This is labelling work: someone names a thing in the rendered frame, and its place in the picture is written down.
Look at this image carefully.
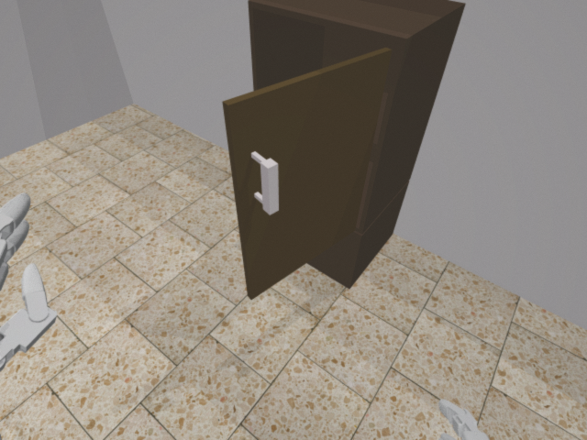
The left robot hand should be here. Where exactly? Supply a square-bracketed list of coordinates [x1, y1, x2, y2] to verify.
[0, 192, 57, 371]

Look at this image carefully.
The right robot hand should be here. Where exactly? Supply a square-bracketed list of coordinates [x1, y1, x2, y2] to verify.
[438, 399, 490, 440]

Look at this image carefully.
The handle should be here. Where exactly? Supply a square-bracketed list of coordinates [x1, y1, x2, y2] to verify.
[251, 151, 279, 215]

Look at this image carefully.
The cupboard door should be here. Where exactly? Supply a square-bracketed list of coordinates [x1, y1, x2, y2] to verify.
[223, 48, 392, 300]

